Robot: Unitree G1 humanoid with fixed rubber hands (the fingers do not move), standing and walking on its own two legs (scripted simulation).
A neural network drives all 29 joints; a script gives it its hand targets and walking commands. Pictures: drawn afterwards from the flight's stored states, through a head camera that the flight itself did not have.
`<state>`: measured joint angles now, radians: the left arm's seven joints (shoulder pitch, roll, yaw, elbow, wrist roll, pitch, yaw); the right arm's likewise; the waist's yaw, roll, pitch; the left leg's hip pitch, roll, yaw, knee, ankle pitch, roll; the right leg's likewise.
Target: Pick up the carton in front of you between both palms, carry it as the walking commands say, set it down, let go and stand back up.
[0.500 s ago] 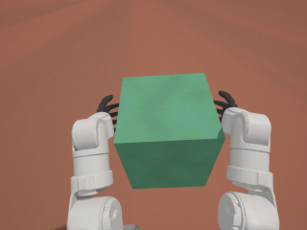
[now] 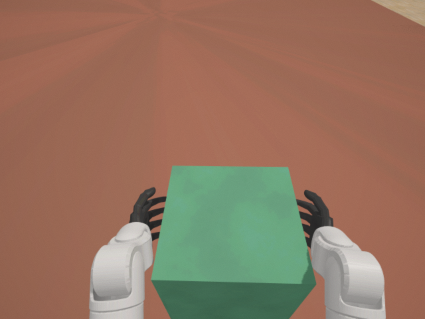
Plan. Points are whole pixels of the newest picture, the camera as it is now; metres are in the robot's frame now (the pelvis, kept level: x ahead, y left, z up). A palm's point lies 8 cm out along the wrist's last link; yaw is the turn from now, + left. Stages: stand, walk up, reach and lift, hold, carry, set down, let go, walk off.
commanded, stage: carry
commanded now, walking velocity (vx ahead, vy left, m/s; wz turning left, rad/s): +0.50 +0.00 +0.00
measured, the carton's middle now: (228, 250) +0.25 -0.01 +0.01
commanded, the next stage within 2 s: none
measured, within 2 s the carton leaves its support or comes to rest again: neither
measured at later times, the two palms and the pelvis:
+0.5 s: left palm (175, 123) +0.54 +0.11 +0.09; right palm (291, 120) +0.57 -0.19 +0.08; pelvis +0.32 -0.05 +0.00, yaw +3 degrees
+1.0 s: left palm (173, 74) +0.83 +0.15 +0.08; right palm (263, 72) +0.82 -0.15 +0.09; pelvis +0.57 +0.00 -0.01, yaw +0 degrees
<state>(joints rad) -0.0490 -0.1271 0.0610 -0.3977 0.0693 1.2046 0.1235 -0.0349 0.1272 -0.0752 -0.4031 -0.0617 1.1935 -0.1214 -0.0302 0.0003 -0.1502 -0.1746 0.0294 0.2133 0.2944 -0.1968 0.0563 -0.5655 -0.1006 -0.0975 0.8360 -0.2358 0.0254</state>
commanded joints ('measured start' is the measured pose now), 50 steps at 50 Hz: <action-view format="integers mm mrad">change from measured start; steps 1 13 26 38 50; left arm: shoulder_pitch -396 -437 -406 -431 -439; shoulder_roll -906 -727 -890 -731 -903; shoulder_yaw -675 -595 -692 -655 -702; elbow -83 -36 -155 -144 -166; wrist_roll -290 -305 -361 -333 -329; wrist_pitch -15 42 -29 63 -4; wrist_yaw -171 -139 -203 -150 -176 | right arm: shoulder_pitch -439 -475 -404 -382 -433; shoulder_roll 858 698 890 715 881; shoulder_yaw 692 633 709 618 679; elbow -97 -83 -135 -77 -138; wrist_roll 344 304 293 298 327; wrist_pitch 1 68 -15 60 0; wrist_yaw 216 149 171 162 210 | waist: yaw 14 64 42 11 29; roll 126 -242 -116 291 83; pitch -99 -239 -113 -329 -259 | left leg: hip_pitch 127 -315 -470 470 -18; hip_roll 239 34 103 406 193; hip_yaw -185 -11 -100 -491 -81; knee -188 731 402 99 91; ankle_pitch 23 125 98 837 127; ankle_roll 64 -97 -88 171 -19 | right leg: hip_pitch -46 769 567 52 462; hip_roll -13 -241 -178 93 -53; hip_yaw -28 388 34 -43 -4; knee -161 -495 -728 241 -468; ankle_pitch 129 -178 64 -337 185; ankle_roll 13 -178 -150 45 4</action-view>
